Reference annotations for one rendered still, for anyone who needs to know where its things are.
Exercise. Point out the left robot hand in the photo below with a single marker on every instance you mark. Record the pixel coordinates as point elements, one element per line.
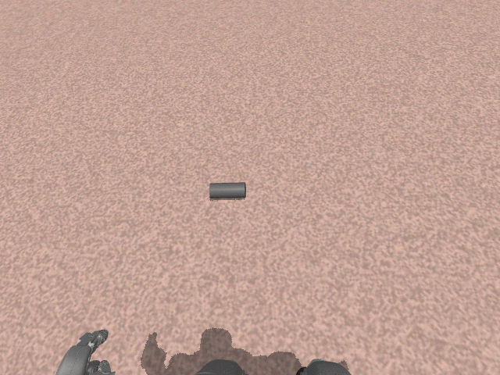
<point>77,359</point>

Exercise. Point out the can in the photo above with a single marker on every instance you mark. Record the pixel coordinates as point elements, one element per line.
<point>227,190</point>

